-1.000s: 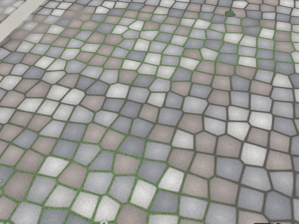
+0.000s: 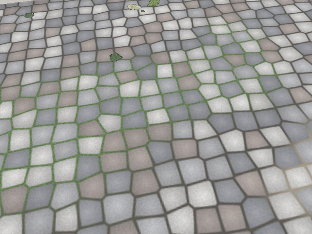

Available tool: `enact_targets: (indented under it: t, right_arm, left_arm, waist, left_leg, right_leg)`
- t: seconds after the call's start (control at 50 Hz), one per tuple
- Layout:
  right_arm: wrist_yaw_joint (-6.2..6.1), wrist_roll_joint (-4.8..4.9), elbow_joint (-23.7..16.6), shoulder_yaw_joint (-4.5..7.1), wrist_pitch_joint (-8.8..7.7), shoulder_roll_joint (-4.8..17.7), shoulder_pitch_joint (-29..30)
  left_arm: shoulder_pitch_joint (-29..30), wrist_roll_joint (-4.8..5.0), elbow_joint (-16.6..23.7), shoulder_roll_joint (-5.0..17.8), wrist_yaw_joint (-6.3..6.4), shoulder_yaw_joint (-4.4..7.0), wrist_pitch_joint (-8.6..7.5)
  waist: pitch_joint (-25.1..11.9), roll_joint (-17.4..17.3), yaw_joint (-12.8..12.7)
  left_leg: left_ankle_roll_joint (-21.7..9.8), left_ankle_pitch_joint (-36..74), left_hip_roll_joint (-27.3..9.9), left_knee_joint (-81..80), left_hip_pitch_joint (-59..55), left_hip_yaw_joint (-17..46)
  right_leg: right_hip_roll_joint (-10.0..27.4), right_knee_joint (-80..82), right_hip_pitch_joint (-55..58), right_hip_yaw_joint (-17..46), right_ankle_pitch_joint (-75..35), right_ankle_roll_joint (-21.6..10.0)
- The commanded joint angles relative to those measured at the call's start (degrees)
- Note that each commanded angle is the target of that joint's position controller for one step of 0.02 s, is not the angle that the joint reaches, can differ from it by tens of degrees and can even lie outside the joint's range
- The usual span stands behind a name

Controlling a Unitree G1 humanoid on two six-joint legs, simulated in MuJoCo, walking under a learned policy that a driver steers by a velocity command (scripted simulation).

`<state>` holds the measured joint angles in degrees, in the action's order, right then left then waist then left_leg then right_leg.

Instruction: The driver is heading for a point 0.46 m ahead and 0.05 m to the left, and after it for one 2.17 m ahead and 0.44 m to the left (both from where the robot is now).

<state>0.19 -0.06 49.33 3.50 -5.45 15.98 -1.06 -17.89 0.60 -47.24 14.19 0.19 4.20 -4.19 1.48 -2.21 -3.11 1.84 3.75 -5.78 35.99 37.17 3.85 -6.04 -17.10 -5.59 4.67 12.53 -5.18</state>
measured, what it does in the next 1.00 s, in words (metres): walks ahead: left foot, then right foot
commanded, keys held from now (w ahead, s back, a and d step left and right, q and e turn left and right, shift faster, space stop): w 0.64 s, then w+q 0.36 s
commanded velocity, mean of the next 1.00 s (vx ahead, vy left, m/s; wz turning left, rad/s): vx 0.50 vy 0.00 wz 0.04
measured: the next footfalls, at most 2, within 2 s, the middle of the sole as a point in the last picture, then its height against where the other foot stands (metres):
left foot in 0.16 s outside the picture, level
right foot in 0.70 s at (201, 211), level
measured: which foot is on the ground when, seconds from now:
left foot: up 0.00-0.14, down 0.16-0.72, up 0.74-1.00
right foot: down 0.00-0.18, up 0.20-0.68, down 0.70-1.00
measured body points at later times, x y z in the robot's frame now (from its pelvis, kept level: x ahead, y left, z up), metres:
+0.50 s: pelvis +0.28 +0.06 +0.00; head +0.31 +0.07 +0.45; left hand +0.47 +0.31 -0.10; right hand +0.28 -0.21 -0.13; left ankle +0.24 +0.15 -0.75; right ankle +0.43 -0.13 -0.68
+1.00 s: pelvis +0.56 -0.01 +0.00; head +0.57 -0.01 +0.45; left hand +0.58 +0.27 -0.13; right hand +0.70 -0.27 -0.12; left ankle +0.65 +0.18 -0.67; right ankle +0.54 -0.10 -0.75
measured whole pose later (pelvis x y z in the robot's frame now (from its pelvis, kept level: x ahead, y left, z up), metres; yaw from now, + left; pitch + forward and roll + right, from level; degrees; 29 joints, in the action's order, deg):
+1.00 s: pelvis +0.56 -0.01 +0.00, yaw +6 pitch +1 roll -2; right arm 0.0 1.6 50.5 4.4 -1.8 17.1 -10.8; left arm -17.1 -1.1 -51.0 14.2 -0.2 4.0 -6.0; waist 1.0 -2.7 -1.9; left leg -0.8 -7.1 -6.6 57.3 39.5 4.6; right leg -2.0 -14.9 -5.1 -10.0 10.6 -2.9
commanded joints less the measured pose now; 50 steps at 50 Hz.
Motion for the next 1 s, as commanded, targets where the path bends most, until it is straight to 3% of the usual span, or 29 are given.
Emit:
enact_targets:
  t: [0.02, 0.1, 0.14, 0.16, 0.18, 0.2, 0.22, 0.24, 0.26, 0.28, 0.3, 0.36, 0.42, 0.5, 0.56, 0.62, 0.66, 0.68, 0.7, 0.72, 0.74, 0.76, 0.78, 0.8, 0.82, 0.86, 0.92, 1.0]
  right_arm:
    - [0.57, 0.55, -4.5, 0.17, -0.99, 3.7, 6.6]
    - [1.67, 0.57, -5.6, 0.38, -2.14, 5.5, 7.0]
    - [1.7, 0.48, -3.8, 1.25, -2.51, 7.2, 0.2]
    - [1.46, 0.07, -1.4, 2.33, -2.58, 9.3, -8.1]
    - [1.22, -0.48, 0.1, 3.03, -2.46, 12.4, -18.5]
    - [1.68, -0.3, 2.4, 3.96, -1.77, 15.2, -22.9]
    - [1.95, 1.29, 2.1, 2.41, -1.6, 9.5, -21.7]
    - [1.74, 1.3, 1.1, 1.69, -1.41, 7.1, -17.3]
    - [1.65, 0.56, 0.0, 1.3, -1.14, 6.5, -13.1]
    - [1.71, 0.04, -0.3, 0.89, -1.1, 5.3, -11.0]
    - [1.67, -0.59, -0.3, 0.45, -1.22, 4.6, -10.4]
    - [1.41, 0.03, 0.9, 0.54, -1.35, 5.6, -11.8]
    - [0.47, 0.26, 1.9, 1.05, -0.94, 7.7, -13.9]
    - [-0.01, 0.88, 3.1, 0.86, -0.3, 7.9, -17.1]
    - [-0.03, 1.15, 4.6, 0.81, 0.33, 8.2, -20.6]
    - [-0.28, 1.24, 5.6, 1.08, 1.38, 8.9, -22.1]
    - [-0.53, 1.37, 5.7, 1.4, 1.9, 9.7, -21.5]
    - [-0.59, 1.48, 5.4, 1.46, 2.14, 10.1, -20.3]
    - [-0.58, 1.24, 4.9, 1.0, 2.26, 9.1, -19.4]
    - [-0.55, -0.09, 3.0, -0.1, 2.0, 6.5, -19.1]
    - [-0.2, 0.63, 2.8, -2.02, 0.81, -0.7, -27.0]
    - [0.01, 2.07, 3.7, -0.37, 0.04, 6.4, -23.7]
    - [0.08, 3.1, 2.0, 0.5, -0.28, 8.7, -18.6]
    - [-0.22, 2.87, 1.6, 0.54, -0.2, 7.9, -16.1]
    - [-0.46, 2.16, 1.6, 0.87, 0.25, 7.1, -15.2]
    - [-0.49, 2.24, 2.2, 0.98, 1.99, 4.6, -17.8]
    - [-0.59, 1.91, 0.7, 1.13, 3.6, 3.0, -15.9]
    - [0.28, 1.39, -1.5, 1.22, 3.37, 2.6, -10.9]
  left_arm:
    - [-2.8, 0.18, 1.0, 9.0, 0.16, 2.14, -0.81]
    - [-4.5, 0.12, -0.6, 9.6, 0.78, 2.35, 0.1]
    - [-2.6, 0.14, -0.3, 10.1, 0.97, 2.35, 0.66]
    - [-1.7, -0.11, 0.2, 9.0, 0.85, 1.8, 0.76]
    - [-1.6, -0.99, 1.4, 6.9, 0.8, 0.75, 0.8]
    - [-10.2, 0.26, 1.2, 1.8, 0.31, -0.47, -0.31]
    - [-7.6, 0.96, 0.5, 6.9, 0.3, 0.16, -1.06]
    - [-1.8, 1.65, 2.0, 9.3, 0.14, 0.77, -1.56]
    - [1.4, 1.25, 2.8, 9.0, 0.36, 0.64, -1.74]
    - [3.2, 0.32, 3.2, 8.6, 0.54, 0.93, -1.71]
    - [2.4, 0.06, 3.3, 8.0, 0.52, 1.12, -1.41]
    - [1.8, 0.0, 3.5, 5.3, 0.56, 0.68, -0.43]
    - [7.2, -0.36, 5.3, 4.6, 0.68, 0.29, -0.23]
    - [14.2, -0.05, 6.8, 3.1, -0.03, -0.47, -0.67]
    - [19.5, 0.45, 8.5, 3.1, -0.91, -0.79, -0.97]
    - [22.5, 0.67, 10.2, 3.9, -2.03, -0.77, -1.47]
    - [20.1, 0.49, 10.0, 5.6, -2.34, -0.17, -1.77]
    - [15.2, 0.29, 8.7, 7.1, -2.19, 0.66, -1.94]
    - [5.8, 0.01, 6.0, 9.9, -1.71, 2.09, -2.02]
    - [-5.4, -0.97, 4.0, 14.3, -0.95, 3.32, -1.89]
    - [-6.7, -1.16, 3.0, 16.9, -1.18, 3.57, -1.39]
    - [-6.6, -0.67, 3.4, 11.1, -1.11, 2.21, -1.29]
    - [-2.4, -0.51, 3.7, 9.0, -0.84, 1.41, -1.42]
    - [1.5, -0.65, 3.9, 7.9, -0.85, 0.95, -1.61]
    - [4.4, -0.94, 3.8, 6.5, -1.05, 0.64, -1.87]
    - [7.0, -1.39, 3.2, 4.9, -1.29, 0.36, -2.6]
    - [7.1, -1.55, 1.7, 6.2, -0.86, 0.92, -3.21]
    - [5.5, -1.73, 0.2, 7.7, 0.29, 1.37, -2.8]
  waist:
    - [1.0, 7.1, -1.6]
    - [1.3, 7.9, -0.9]
    - [-2.1, 8.7, 3.1]
    - [-8.0, 7.6, 6.8]
    - [-16.4, 1.8, 10.6]
    - [-21.6, -16.6, 6.7]
    - [-18.2, -10.7, 8.8]
    - [-10.2, -6.1, 8.8]
    - [-6.2, -1.2, 7.1]
    - [-3.2, 0.1, 6.0]
    - [-3.1, -1.2, 4.4]
    - [-2.6, -2.6, 3.2]
    - [-1.3, -1.2, 4.3]
    - [0.1, -1.4, 6.5]
    - [1.7, -1.4, 8.4]
    - [2.7, -1.9, 8.2]
    - [1.2, -2.7, 5.9]
    - [-1.7, -3.1, 2.6]
    - [-7.7, -2.1, -1.8]
    - [-17.0, 4.2, -5.5]
    - [-24.3, 19.2, -1.2]
    - [-21.8, 13.1, -3.7]
    - [-12.8, 10.8, -3.1]
    - [-8.4, 7.2, -1.3]
    - [-5.2, 6.6, 0.4]
    - [-3.3, 7.9, 3.3]
    - [-0.9, 6.5, 4.4]
    - [0.7, 5.4, 3.4]
  left_leg:
    - [-1.0, 4.1, 2.0, -4.7, -4.4, -2.0]
    - [-4.0, -4.2, 2.8, -8.2, -2.6, -2.2]
    - [-6.1, -6.7, 5.3, -10.3, -12.4, -4.8]
    - [-8.1, -4.7, 4.6, -9.4, -24.7, -4.1]
    - [-12.0, -5.2, -5.1, -8.3, -40.8, 7.3]
    - [-20.6, -17.6, -16.1, -14.5, -58.7, 33.3]
    - [-19.0, -28.8, -15.2, -18.9, -57.9, 37.8]
    - [-16.3, -28.4, -13.4, -19.9, -50.7, 29.3]
    - [-14.9, -22.7, -11.4, -21.0, -42.9, 23.0]
    - [-14.8, -16.7, -9.7, -22.5, -36.8, 19.1]
    - [-14.5, -12.2, -8.2, -23.6, -33.5, 16.1]
    - [-15.4, -4.6, -7.0, -26.6, -30.1, 10.4]
    - [-15.3, 0.5, -6.5, -28.4, -30.6, 6.5]
    - [-12.9, 1.2, -3.7, -28.7, -30.6, 0.8]
    - [-12.8, -0.2, -5.2, -27.7, -34.0, 0.9]
    - [-12.3, 3.1, -8.3, -24.7, -40.0, 2.0]
    - [-11.3, 11.2, -9.0, -20.5, -41.6, 2.5]
    - [-10.5, 19.6, -7.9, -15.0, -40.7, 1.8]
    - [-9.0, 21.9, -4.8, -4.9, -36.2, 0.2]
    - [-6.9, 5.0, -0.7, 13.0, -23.2, -2.1]
    - [-4.0, -35.1, 8.6, 31.3, -2.1, -2.4]
    - [-4.3, -37.1, 5.7, 37.7, 3.2, 4.1]
    - [-4.7, -32.0, 3.2, 38.4, 6.2, 3.1]
    - [-4.4, -26.9, 0.7, 36.3, 4.3, 2.0]
    - [-4.1, -23.6, -0.8, 33.6, 2.2, 1.9]
    - [-3.8, -20.1, -2.4, 31.2, -2.9, 2.2]
    - [-3.0, -15.4, -2.9, 28.1, -0.3, 2.6]
    - [-2.3, -4.2, -2.3, 16.8, 2.8, 2.1]
  right_leg:
    - [14.7, 5.1, -2.7, 7.8, -9.7, -7.2]
    - [18.7, 0.3, 6.7, 10.6, -17.3, -6.3]
    - [17.1, -6.3, 7.4, 9.1, -32.0, -4.7]
    - [13.8, -15.6, 4.3, 6.6, -36.5, -3.2]
    - [9.6, -32.3, -5.8, 3.5, -22.7, -1.2]
    - [0.3, -51.0, -28.2, 0.9, 15.6, 3.0]
    - [2.8, -57.1, -35.7, 6.2, 20.2, 2.5]
    - [5.6, -57.5, -38.9, 4.9, 14.9, 2.0]
    - [8.8, -55.2, -37.1, 2.3, 9.8, 2.1]
    - [10.5, -51.9, -35.6, 1.3, 6.8, 2.4]
    - [12.0, -49.8, -32.4, 1.2, 4.9, 2.5]
    - [13.4, -43.9, -31.0, -0.5, 3.1, 3.8]
    - [14.0, -34.9, -34.3, -1.6, -4.7, 5.5]
    - [12.0, -21.1, -30.9, -3.8, -16.3, 5.5]
    - [10.7, -15.8, -30.6, -4.6, -17.8, 5.1]
    - [9.9, -12.6, -31.8, -4.3, -13.2, 3.5]
    - [8.5, -10.8, -26.4, -4.8, -9.2, 2.0]
    - [6.8, -9.2, -18.5, -6.0, -8.9, 0.8]
    - [7.0, -9.3, -4.5, -5.8, -11.0, -1.0]
    - [18.3, -12.1, 14.3, 5.9, -13.2, -4.6]
    - [31.1, -5.7, 30.5, 31.2, -2.6, -12.7]
    - [29.8, -2.5, 27.3, 33.1, 4.8, -11.2]
    - [27.9, -1.0, 19.5, 23.7, 3.0, -8.5]
    - [25.5, 1.2, 11.4, 17.2, -0.9, -7.0]
    - [23.6, 3.5, 5.1, 12.4, -3.8, -6.2]
    - [21.4, 7.4, -1.6, 5.6, -6.8, -5.5]
    - [21.3, 10.1, -4.1, -1.0, -11.6, -6.0]
    - [20.2, 10.9, -1.7, -8.3, -14.5, -4.9]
